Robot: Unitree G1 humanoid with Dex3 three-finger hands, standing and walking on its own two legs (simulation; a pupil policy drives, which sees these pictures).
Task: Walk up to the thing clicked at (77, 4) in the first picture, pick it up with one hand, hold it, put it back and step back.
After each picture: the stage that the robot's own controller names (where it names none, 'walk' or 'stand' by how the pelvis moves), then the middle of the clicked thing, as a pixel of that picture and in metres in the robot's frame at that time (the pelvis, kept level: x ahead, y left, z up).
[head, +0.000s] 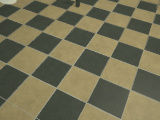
stand; out of the picture +2.34 +0.03 -0.65
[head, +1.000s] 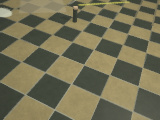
walk; (75, 14) +2.22 +0.02 -0.64
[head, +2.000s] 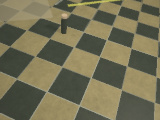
walk; (64, 24) +1.57 +0.10 -0.65
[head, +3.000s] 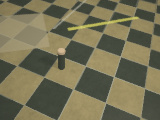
walk; (61, 59) +1.04 +0.13 -0.65
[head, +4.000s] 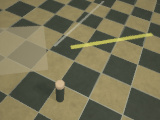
walk; (60, 91) +0.67 +0.11 -0.65
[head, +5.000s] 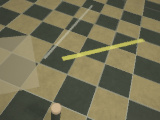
stand; (55, 114) +0.48 +0.09 -0.65
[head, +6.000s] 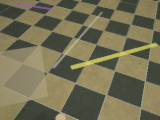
stand; out of the picture +0.44 +0.13 -0.65
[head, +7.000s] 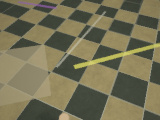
stand; out of the picture +0.44 +0.11 -0.66
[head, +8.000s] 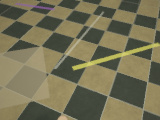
stand; out of the picture +0.43 +0.13 -0.66
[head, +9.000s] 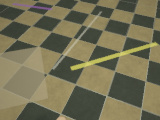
stand; out of the picture +0.42 +0.13 -0.66
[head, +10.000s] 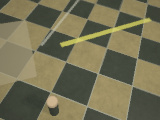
go down; (53, 106) +0.44 +0.14 -0.61
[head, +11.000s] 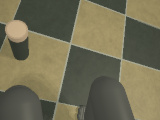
go down; (19, 43) +0.51 +0.18 -0.23
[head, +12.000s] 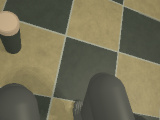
close in; (10, 36) +0.51 +0.18 -0.23
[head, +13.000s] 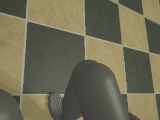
close; out of the picture +0.50 +0.23 -0.17
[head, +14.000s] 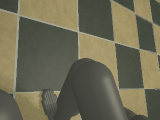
lift; out of the picture +0.49 +0.23 -0.17
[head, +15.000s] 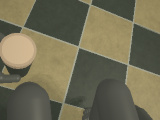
lift; (18, 61) +0.37 +0.20 -0.04
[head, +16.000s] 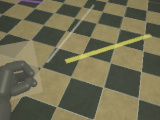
hold; out of the picture +0.40 -0.04 -0.67
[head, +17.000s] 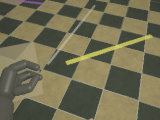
hold; out of the picture +0.41 -0.01 -0.71
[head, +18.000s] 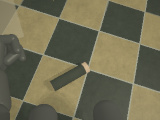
crouch; (70, 76) +0.48 +0.00 -0.50
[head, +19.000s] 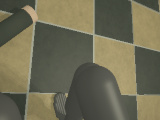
lower; (6, 30) +0.53 +0.09 -0.28
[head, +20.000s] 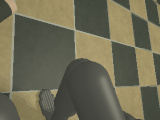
lower; out of the picture +0.53 +0.12 -0.27
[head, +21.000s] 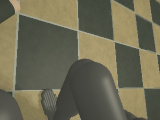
lower; out of the picture +0.54 +0.13 -0.26
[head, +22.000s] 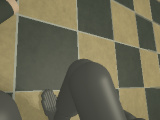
lower; out of the picture +0.54 +0.13 -0.27
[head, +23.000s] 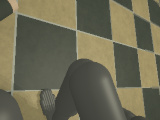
lower; out of the picture +0.54 +0.13 -0.27
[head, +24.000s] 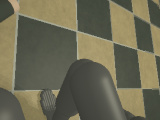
open; out of the picture +0.54 +0.13 -0.27
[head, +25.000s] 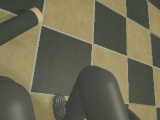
stand; (13, 27) +0.54 +0.11 -0.28
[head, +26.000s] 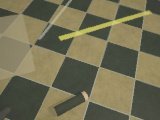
stand; (71, 103) +0.47 +0.01 -0.63
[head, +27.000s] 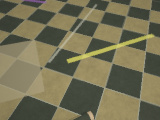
stand; out of the picture +0.46 +0.00 -0.69
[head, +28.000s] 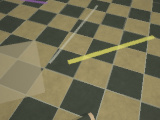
stand; out of the picture +0.45 +0.00 -0.69
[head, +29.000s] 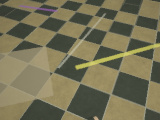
stand; out of the picture +0.47 -0.01 -0.74
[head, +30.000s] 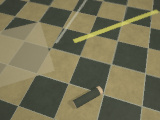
walk; (88, 97) +0.55 -0.06 -0.72
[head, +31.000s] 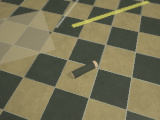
walk; (84, 69) +0.85 -0.02 -0.73
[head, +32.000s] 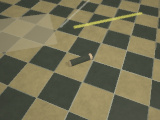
stand; (80, 59) +1.15 +0.00 -0.72
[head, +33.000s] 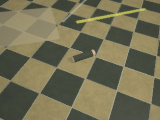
stand; (83, 56) +1.14 -0.05 -0.74
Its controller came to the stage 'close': yes
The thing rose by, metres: 0.26
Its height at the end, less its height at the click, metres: -0.09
